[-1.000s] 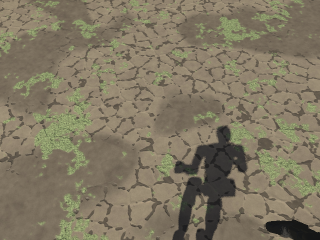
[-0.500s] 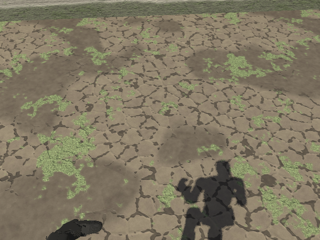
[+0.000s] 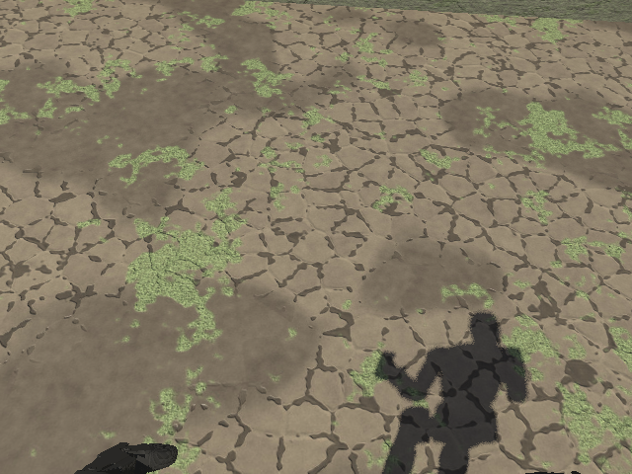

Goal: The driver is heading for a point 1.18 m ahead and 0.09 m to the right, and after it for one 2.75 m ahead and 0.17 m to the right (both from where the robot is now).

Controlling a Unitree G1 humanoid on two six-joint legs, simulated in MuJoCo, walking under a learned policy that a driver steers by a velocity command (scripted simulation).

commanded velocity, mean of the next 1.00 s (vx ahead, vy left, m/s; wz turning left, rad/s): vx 0.43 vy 0.00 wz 0.10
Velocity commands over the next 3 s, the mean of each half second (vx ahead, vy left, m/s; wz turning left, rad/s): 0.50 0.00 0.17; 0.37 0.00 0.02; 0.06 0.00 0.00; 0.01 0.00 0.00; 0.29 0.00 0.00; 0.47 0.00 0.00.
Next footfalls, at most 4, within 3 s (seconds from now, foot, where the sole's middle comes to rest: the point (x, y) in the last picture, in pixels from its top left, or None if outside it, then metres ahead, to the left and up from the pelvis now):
none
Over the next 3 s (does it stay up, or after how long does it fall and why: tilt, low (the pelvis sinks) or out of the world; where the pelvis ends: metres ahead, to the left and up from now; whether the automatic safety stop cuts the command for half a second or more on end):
stays up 0.01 -0.01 0.00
